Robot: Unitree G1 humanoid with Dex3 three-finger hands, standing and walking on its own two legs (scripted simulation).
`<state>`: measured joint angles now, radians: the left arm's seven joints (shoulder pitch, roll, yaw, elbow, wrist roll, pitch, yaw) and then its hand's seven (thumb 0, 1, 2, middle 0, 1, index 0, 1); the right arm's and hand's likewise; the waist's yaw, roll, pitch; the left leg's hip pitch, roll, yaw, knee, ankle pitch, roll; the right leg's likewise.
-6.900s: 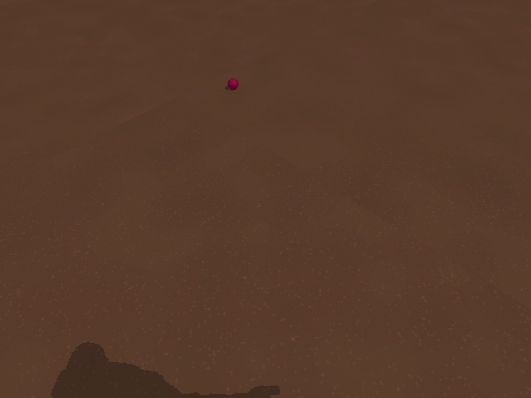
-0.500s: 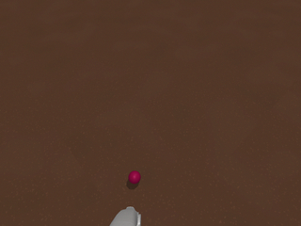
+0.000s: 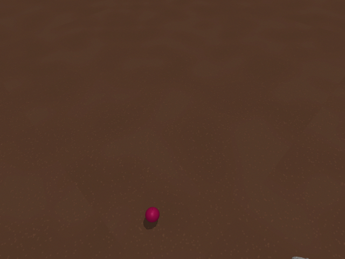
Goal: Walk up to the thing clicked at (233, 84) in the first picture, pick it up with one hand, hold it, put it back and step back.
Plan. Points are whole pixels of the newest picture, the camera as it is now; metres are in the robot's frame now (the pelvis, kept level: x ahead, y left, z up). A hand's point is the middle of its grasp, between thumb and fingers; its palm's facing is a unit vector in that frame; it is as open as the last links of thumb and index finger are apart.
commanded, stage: walk up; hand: left
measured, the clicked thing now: (152, 214) +0.44 +0.18 -0.73
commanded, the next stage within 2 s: none
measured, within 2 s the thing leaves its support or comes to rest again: neither
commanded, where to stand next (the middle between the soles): +0.06 -0.03 m, yaw +3 degrees
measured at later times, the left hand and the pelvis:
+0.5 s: hand out of the picture +0.10 +0.26 -0.15, palm faces -0.02 -0.95 -0.32, open 7.4 cm; pelvis +0.01 +0.01 +0.01, yaw +0 degrees
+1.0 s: hand out of the picture +0.08 +0.27 -0.15, palm faces +0.01 -0.94 -0.35, open 7.4 cm; pelvis +0.00 +0.01 +0.01, yaw +1 degrees
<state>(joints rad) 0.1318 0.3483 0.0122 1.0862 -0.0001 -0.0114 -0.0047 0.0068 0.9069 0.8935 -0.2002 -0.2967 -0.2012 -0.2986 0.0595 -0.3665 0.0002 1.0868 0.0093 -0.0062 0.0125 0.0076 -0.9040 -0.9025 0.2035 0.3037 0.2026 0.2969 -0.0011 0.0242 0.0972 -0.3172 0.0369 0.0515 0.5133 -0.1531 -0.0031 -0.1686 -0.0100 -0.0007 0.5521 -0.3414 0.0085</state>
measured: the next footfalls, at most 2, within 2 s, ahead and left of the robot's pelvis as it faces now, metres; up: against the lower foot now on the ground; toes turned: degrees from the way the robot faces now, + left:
left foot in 1.46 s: -0.02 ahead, +0.12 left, +0.00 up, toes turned +7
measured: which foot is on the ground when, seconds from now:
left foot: down 0.00-1.00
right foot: down 0.00-1.00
